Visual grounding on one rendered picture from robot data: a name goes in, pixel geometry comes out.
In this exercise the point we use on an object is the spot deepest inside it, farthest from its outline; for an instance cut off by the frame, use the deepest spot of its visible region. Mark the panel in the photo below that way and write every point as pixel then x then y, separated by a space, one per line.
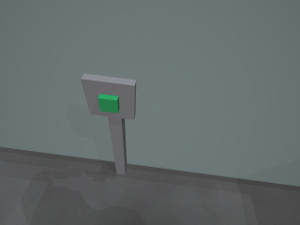
pixel 125 89

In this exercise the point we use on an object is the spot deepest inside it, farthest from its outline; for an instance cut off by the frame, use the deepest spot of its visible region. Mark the button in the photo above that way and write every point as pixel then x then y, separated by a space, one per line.
pixel 108 103

